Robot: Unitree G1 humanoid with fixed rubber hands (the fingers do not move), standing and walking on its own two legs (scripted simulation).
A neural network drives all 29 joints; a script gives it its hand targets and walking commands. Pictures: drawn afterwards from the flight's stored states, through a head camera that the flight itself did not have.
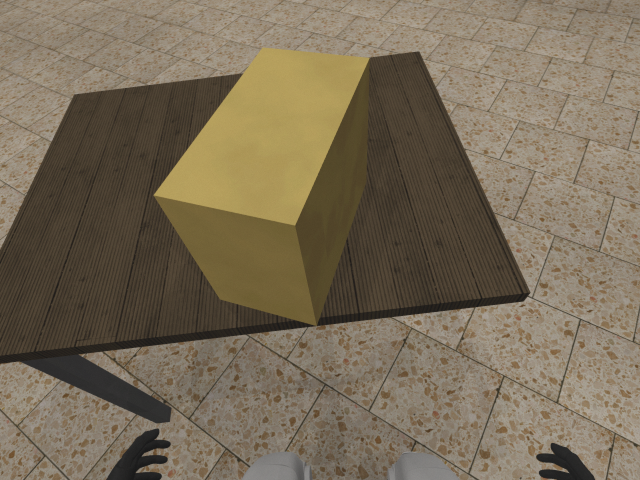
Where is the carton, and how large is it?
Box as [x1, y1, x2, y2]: [154, 48, 369, 325]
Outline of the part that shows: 262,48 158,188 154,196 220,299 316,325 365,184 369,58 273,48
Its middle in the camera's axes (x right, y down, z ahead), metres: -0.05 -0.08 +0.58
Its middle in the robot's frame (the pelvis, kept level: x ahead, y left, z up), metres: +0.49 +0.09 +0.05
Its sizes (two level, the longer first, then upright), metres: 0.305 0.164 0.248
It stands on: a table, 0.68 m high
